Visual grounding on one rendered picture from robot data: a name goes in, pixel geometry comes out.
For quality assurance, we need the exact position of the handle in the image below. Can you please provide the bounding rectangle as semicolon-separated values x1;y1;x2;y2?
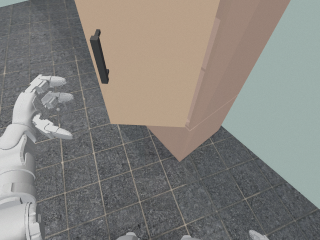
90;29;109;84

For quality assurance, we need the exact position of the left robot shin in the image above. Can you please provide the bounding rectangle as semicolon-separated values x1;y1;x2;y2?
126;232;136;236

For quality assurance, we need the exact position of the cupboard door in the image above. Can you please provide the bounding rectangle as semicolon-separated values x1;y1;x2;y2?
74;0;220;127

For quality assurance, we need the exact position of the left robot hand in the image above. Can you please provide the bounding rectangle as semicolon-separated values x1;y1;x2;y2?
12;74;74;140

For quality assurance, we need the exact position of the robot left forearm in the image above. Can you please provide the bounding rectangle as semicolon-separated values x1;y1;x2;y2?
0;123;38;210

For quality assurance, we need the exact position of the right robot hand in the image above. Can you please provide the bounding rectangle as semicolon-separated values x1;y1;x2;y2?
249;230;269;240

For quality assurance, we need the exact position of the robot left upper arm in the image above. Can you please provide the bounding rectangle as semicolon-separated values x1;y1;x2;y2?
0;202;45;240

